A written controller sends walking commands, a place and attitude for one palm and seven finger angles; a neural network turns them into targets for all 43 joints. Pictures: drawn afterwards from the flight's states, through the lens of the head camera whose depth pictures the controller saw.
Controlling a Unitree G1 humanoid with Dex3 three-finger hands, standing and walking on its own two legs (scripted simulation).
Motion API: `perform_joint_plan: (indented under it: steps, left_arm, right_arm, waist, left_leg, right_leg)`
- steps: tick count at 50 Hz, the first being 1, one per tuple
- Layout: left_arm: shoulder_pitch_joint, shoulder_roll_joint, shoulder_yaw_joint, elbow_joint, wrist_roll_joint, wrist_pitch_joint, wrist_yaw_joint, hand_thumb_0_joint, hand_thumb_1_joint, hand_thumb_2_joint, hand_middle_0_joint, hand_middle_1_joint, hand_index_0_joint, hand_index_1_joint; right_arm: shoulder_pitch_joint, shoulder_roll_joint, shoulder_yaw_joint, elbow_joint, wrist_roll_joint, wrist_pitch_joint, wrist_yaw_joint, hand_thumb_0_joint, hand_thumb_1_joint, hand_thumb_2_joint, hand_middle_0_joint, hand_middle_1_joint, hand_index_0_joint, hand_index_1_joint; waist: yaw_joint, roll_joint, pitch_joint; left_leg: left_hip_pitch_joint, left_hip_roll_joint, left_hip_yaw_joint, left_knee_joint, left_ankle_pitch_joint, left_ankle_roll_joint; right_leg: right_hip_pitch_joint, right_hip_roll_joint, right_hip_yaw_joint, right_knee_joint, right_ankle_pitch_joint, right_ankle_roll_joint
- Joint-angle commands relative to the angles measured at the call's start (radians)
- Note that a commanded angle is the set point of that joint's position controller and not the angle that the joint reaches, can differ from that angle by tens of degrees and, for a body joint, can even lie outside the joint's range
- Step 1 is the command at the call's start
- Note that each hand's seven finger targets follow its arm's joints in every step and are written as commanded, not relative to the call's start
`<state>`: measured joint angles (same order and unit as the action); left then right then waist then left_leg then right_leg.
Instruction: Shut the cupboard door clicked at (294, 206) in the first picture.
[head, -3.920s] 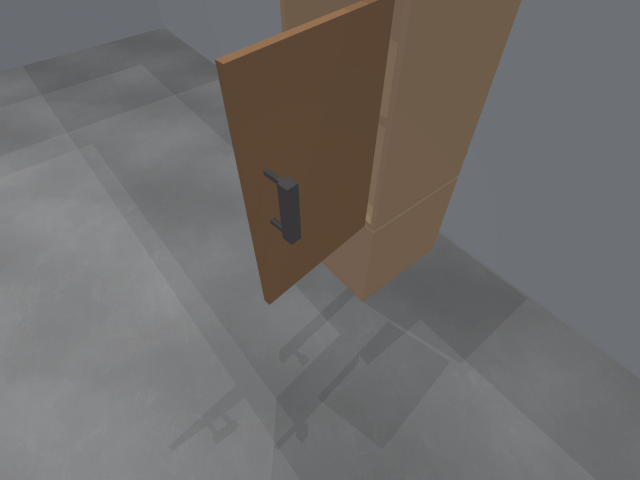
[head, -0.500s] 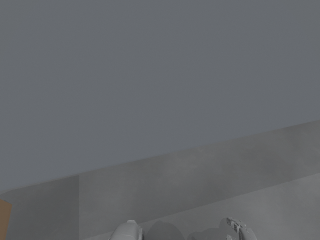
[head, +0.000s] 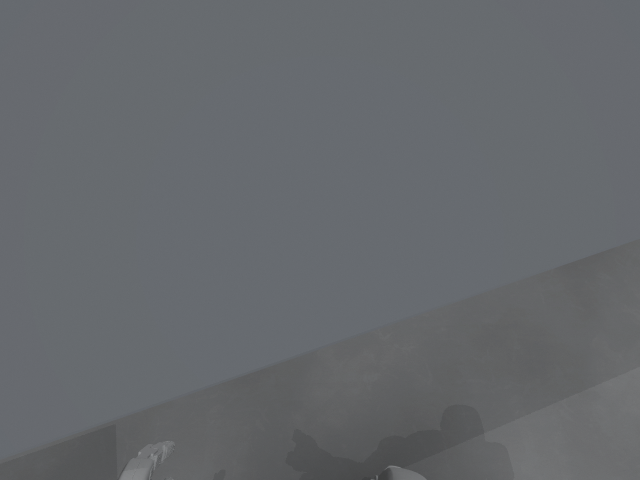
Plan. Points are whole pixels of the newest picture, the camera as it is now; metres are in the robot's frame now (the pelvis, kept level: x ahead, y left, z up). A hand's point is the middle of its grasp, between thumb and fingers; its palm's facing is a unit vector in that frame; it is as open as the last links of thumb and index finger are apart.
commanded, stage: turn to face it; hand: left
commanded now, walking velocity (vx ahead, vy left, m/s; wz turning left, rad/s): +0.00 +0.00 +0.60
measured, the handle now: out of the picture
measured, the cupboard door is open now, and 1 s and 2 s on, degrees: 97 97 97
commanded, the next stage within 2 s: none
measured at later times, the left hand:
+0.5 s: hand out of the picture +0.09 +0.23 -0.15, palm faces +0.32 -0.91 -0.27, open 7.3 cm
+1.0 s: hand out of the picture +0.00 +0.13 -0.18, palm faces +0.64 -0.74 -0.21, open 7.4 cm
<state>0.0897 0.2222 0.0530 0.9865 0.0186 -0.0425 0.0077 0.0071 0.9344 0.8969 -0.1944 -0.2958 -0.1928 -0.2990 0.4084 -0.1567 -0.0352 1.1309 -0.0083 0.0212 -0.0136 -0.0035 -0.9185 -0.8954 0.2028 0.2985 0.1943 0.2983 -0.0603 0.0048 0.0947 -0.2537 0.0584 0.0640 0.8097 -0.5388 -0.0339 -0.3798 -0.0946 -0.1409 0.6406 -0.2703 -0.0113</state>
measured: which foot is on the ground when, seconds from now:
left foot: up 0.00-0.26, down 0.28-0.60, up 0.62-0.96, down 0.98-1.00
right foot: down 0.00-0.26, up 0.28-0.58, down 0.60-0.98, up 1.00-1.00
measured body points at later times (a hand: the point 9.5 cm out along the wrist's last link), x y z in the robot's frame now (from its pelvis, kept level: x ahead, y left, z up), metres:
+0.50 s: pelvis +0.06 -0.01 +0.01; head +0.11 +0.01 +0.45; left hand +0.08 +0.28 -0.13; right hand +0.24 -0.23 -0.12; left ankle +0.06 +0.12 -0.72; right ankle +0.09 -0.15 -0.67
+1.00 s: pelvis +0.09 -0.05 +0.00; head +0.13 +0.00 +0.44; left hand -0.03 +0.17 -0.16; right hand +0.34 -0.17 -0.14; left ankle +0.01 +0.03 -0.73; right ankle +0.13 -0.15 -0.72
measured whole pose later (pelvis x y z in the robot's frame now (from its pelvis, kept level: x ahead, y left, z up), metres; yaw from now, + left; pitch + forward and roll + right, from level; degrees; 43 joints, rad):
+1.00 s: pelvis +0.09 -0.05 +0.00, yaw +39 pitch +2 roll +1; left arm 0.24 0.21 0.05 0.92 0.01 0.02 0.01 0.00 0.91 0.90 -0.20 -0.30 -0.20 -0.30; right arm 0.08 -0.22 -0.06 0.90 -0.02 0.05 0.04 0.00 -0.91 -0.90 0.20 0.30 0.19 0.30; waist 0.01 -0.05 0.12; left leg -0.30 0.02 0.10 0.59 -0.29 0.00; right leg -0.31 -0.18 -0.30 0.74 -0.44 0.02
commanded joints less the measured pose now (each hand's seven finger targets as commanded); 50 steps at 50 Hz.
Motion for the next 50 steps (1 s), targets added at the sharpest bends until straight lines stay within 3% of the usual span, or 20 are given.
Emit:
perform_joint_plan:
  steps: [1, 5, 11, 12, 13, 14, 17, 20, 27, 28, 29, 30, 31, 35, 41, 44, 47, 48, 49, 50]
  left_arm:
    - [0.208, 0.148, 0.034, -0.020, 0.001, 0.016, 0.033, 0.000, 0.900, 0.900, -0.200, -0.300, -0.200, -0.300]
    - [0.074, 0.122, 0.033, -0.078, 0.010, 0.019, 0.031, 0.000, 0.900, 0.900, -0.200, -0.300, -0.200, -0.300]
    - [0.069, 0.137, 0.058, -0.099, 0.004, 0.028, 0.020, 0.000, 0.900, 0.900, -0.200, -0.300, -0.200, -0.300]
    - [0.071, 0.118, 0.055, -0.112, -0.003, 0.036, 0.016, 0.000, 0.900, 0.900, -0.200, -0.300, -0.200, -0.300]
    - [0.069, 0.056, 0.042, -0.155, -0.012, 0.044, 0.008, 0.000, 0.900, 0.900, -0.200, -0.300, -0.200, -0.300]
    - [-0.007, 0.066, 0.025, -0.197, 0.000, 0.050, 0.011, 0.000, 0.900, 0.900, -0.200, -0.300, -0.200, -0.300]
    - [-0.015, 0.073, 0.040, -0.169, 0.003, 0.052, 0.010, 0.000, 0.900, 0.900, -0.200, -0.300, -0.200, -0.300]
    - [0.050, 0.071, 0.038, -0.143, -0.001, 0.058, 0.001, 0.000, 0.900, 0.900, -0.200, -0.300, -0.200, -0.300]
    - [0.149, 0.085, 0.035, -0.148, -0.007, 0.052, -0.001, 0.000, 0.900, 0.900, -0.200, -0.300, -0.200, -0.300]
    - [0.207, 0.108, 0.044, -0.139, -0.004, 0.045, 0.002, 0.000, 0.900, 0.900, -0.200, -0.300, -0.200, -0.300]
    - [0.251, 0.191, 0.057, -0.141, 0.012, 0.031, 0.009, 0.000, 0.900, 0.900, -0.200, -0.300, -0.200, -0.300]
    - [0.233, 0.273, 0.065, -0.154, 0.019, 0.033, 0.016, 0.000, 0.900, 0.900, -0.200, -0.300, -0.200, -0.300]
    - [0.194, 0.239, 0.052, -0.164, 0.010, 0.030, 0.020, 0.000, 0.900, 0.900, -0.200, -0.300, -0.200, -0.300]
    - [0.060, 0.135, 0.026, -0.195, 0.008, 0.029, 0.026, 0.000, 0.900, 0.900, -0.200, -0.300, -0.200, -0.300]
    - [0.214, 0.187, 0.045, -0.132, 0.010, 0.025, 0.027, 0.000, 0.900, 0.900, -0.200, -0.300, -0.200, -0.300]
    - [0.207, 0.197, 0.056, -0.120, 0.014, 0.028, 0.024, 0.000, 0.900, 0.900, -0.200, -0.300, -0.200, -0.300]
    - [0.172, 0.196, 0.064, -0.122, -0.001, 0.031, 0.014, 0.000, 0.900, 0.900, -0.200, -0.300, -0.200, -0.300]
    - [0.158, 0.170, 0.061, -0.143, -0.008, 0.035, 0.009, 0.000, 0.900, 0.900, -0.200, -0.300, -0.200, -0.300]
    - [0.093, 0.102, 0.033, -0.189, -0.010, 0.037, -0.001, 0.000, 0.900, 0.900, -0.200, -0.300, -0.200, -0.300]
    - [0.027, 0.116, 0.031, -0.216, 0.003, 0.053, 0.007, 0.000, 0.900, 0.900, -0.200, -0.300, -0.200, -0.300]
  right_arm:
    - [-0.113, -0.089, -0.022, -0.142, 0.005, -0.011, 0.001, 0.000, -0.900, -0.900, 0.200, 0.300, 0.200, 0.300]
    - [-0.086, -0.039, -0.017, -0.145, -0.005, 0.020, 0.027, 0.000, -0.900, -0.900, 0.200, 0.300, 0.200, 0.300]
    - [-0.104, -0.093, -0.035, -0.206, -0.013, 0.007, 0.038, 0.000, -0.900, -0.900, 0.200, 0.300, 0.200, 0.300]
    - [-0.053, -0.154, -0.051, -0.203, -0.017, 0.000, 0.038, 0.000, -0.900, -0.900, 0.200, 0.300, 0.200, 0.300]
    - [-0.010, -0.280, -0.081, -0.215, -0.028, -0.009, 0.032, 0.000, -0.900, -0.900, 0.200, 0.300, 0.200, 0.300]
    - [0.030, -0.320, -0.087, -0.210, -0.024, -0.001, 0.022, 0.000, -0.900, -0.900, 0.200, 0.300, 0.200, 0.300]
    - [-0.118, -0.281, -0.075, -0.258, -0.021, -0.013, -0.003, 0.000, -0.900, -0.900, 0.200, 0.300, 0.200, 0.300]
    - [-0.206, -0.264, -0.069, -0.292, -0.021, -0.019, -0.001, 0.000, -0.900, -0.900, 0.200, 0.300, 0.200, 0.300]
    - [-0.300, -0.293, -0.086, -0.321, -0.018, 0.013, 0.014, 0.000, -0.900, -0.900, 0.200, 0.300, 0.200, 0.300]
    - [-0.325, -0.278, -0.085, -0.333, -0.012, 0.016, 0.016, 0.000, -0.900, -0.900, 0.200, 0.300, 0.200, 0.300]
    - [-0.324, -0.218, -0.078, -0.350, -0.001, 0.018, 0.023, 0.000, -0.900, -0.900, 0.200, 0.300, 0.200, 0.300]
    - [-0.348, -0.170, -0.068, -0.379, -0.002, 0.016, 0.030, 0.000, -0.900, -0.900, 0.200, 0.300, 0.200, 0.300]
    - [-0.323, -0.218, -0.078, -0.359, -0.009, 0.028, 0.031, 0.000, -0.900, -0.900, 0.200, 0.300, 0.200, 0.300]
    - [-0.292, -0.168, -0.066, -0.299, -0.009, 0.045, 0.049, 0.000, -0.900, -0.900, 0.200, 0.300, 0.200, 0.300]
    - [-0.380, -0.123, -0.039, -0.307, -0.002, 0.034, 0.051, 0.000, -0.900, -0.900, 0.200, 0.300, 0.200, 0.300]
    - [-0.370, -0.125, -0.038, -0.310, 0.002, 0.025, 0.048, 0.000, -0.900, -0.900, 0.200, 0.300, 0.200, 0.300]
    - [-0.276, -0.165, -0.048, -0.289, -0.005, 0.014, 0.043, 0.000, -0.900, -0.900, 0.200, 0.300, 0.200, 0.300]
    - [-0.201, -0.243, -0.069, -0.274, -0.014, 0.005, 0.039, 0.000, -0.900, -0.900, 0.200, 0.300, 0.200, 0.300]
    - [-0.140, -0.344, -0.096, -0.266, -0.018, 0.006, 0.032, 0.000, -0.900, -0.900, 0.200, 0.300, 0.200, 0.300]
    - [-0.095, -0.348, -0.094, -0.238, -0.015, 0.012, 0.022, 0.000, -0.900, -0.900, 0.200, 0.300, 0.200, 0.300]
  waist:
    - [0.120, -0.200, -0.201]
    - [0.042, -0.178, -0.123]
    - [0.018, -0.110, -0.132]
    - [-0.016, 0.043, -0.167]
    - [-0.040, 0.386, -0.180]
    - [-0.065, 0.285, -0.185]
    - [-0.008, 0.263, -0.171]
    - [0.037, 0.150, -0.189]
    - [0.074, 0.165, -0.155]
    - [0.107, 0.104, -0.162]
    - [0.127, -0.114, -0.176]
    - [0.137, -0.369, -0.136]
    - [0.110, -0.293, -0.128]
    - [0.030, -0.220, -0.088]
    - [0.114, -0.193, -0.156]
    - [0.114, -0.224, -0.163]
    - [0.048, -0.133, -0.186]
    - [0.003, 0.042, -0.241]
    - [-0.040, 0.308, -0.231]
    - [-0.053, 0.229, -0.212]
  left_leg:
    - [-0.338, 0.040, -0.060, 0.424, -0.053, -0.011]
    - [-0.204, 0.035, 0.021, 0.209, 0.075, -0.021]
    - [-0.030, -0.008, 0.091, -0.208, 0.284, -0.009]
    - [0.101, 0.037, 0.007, -0.329, 0.433, 0.016]
    - [0.198, 0.321, -0.404, -0.433, 0.772, 0.167]
    - [0.175, 0.407, -0.479, -0.451, 0.805, 0.251]
    - [0.096, 0.296, -0.378, -0.440, 0.719, 0.223]
    - [0.102, 0.214, -0.246, -0.413, 0.752, 0.187]
    - [-0.091, 0.150, -0.281, -0.374, 0.514, 0.150]
    - [-0.168, 0.102, -0.262, -0.308, 0.419, 0.112]
    - [-0.308, -0.016, -0.154, -0.127, 0.198, 0.038]
    - [-0.396, -0.121, -0.056, 0.172, -0.095, -0.011]
    - [-0.351, -0.058, -0.131, 0.367, -0.052, 0.004]
    - [-0.322, -0.010, -0.069, 0.418, 0.128, -0.033]
    - [-0.246, -0.034, 0.029, 0.048, 0.070, -0.035]
    - [-0.170, -0.035, 0.047, -0.093, 0.074, -0.017]
    - [0.044, -0.039, 0.055, -0.339, 0.280, 0.011]
    - [0.238, 0.096, -0.110, -0.412, 0.511, 0.075]
    - [0.359, 0.351, -0.428, -0.428, 0.905, 0.215]
    - [0.295, 0.373, -0.409, -0.423, 0.904, 0.272]
  right_leg:
    - [0.396, -0.360, 0.210, -0.218, 0.675, -0.175]
    - [0.164, -0.286, 0.002, -0.270, 0.438, -0.088]
    - [0.150, -0.265, -0.080, -0.081, 0.327, -0.036]
    - [0.055, -0.228, -0.097, 0.067, 0.190, 0.007]
    - [-0.200, -0.067, -0.104, 0.325, -0.342, 0.096]
    - [-0.237, -0.029, 0.038, 0.481, -0.425, 0.084]
    - [-0.285, -0.027, 0.150, 0.603, -0.243, 0.087]
    - [-0.202, -0.004, 0.128, 0.476, -0.167, 0.094]
    - [0.130, 0.083, 0.058, -0.002, -0.066, 0.077]
    - [0.241, 0.060, 0.067, -0.152, 0.022, 0.073]
    - [0.351, -0.134, 0.270, -0.332, 0.007, 0.020]
    - [0.293, -0.392, 0.513, -0.401, 0.117, -0.102]
    - [0.169, -0.404, 0.470, -0.398, 0.048, -0.147]
    - [0.158, -0.225, 0.137, -0.305, 0.313, -0.085]
    - [0.392, -0.269, 0.061, -0.207, 0.645, -0.102]
    - [0.381, -0.293, 0.043, -0.171, 0.621, -0.100]
    - [0.263, -0.272, -0.040, -0.026, 0.533, -0.027]
    - [0.076, -0.210, -0.080, 0.153, 0.319, 0.032]
    - [-0.215, -0.066, -0.061, 0.370, -0.335, 0.097]
    - [-0.250, -0.048, 0.062, 0.460, -0.380, 0.088]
